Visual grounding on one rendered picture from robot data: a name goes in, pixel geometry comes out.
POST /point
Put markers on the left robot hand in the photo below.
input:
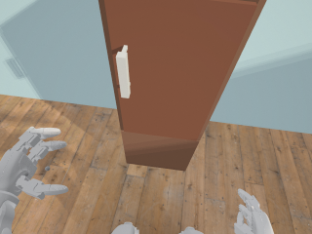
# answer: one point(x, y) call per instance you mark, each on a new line
point(15, 163)

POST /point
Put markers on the right robot hand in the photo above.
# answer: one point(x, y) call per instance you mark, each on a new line
point(257, 220)

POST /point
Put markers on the left robot thigh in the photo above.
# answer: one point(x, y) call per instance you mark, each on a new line
point(125, 229)

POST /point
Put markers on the handle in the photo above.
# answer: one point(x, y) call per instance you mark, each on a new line
point(123, 72)

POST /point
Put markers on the robot right shin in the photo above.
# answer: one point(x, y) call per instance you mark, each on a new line
point(192, 228)

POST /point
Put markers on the left robot forearm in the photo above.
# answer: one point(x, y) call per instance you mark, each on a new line
point(8, 203)

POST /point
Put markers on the cupboard door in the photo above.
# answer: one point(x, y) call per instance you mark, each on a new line
point(179, 52)

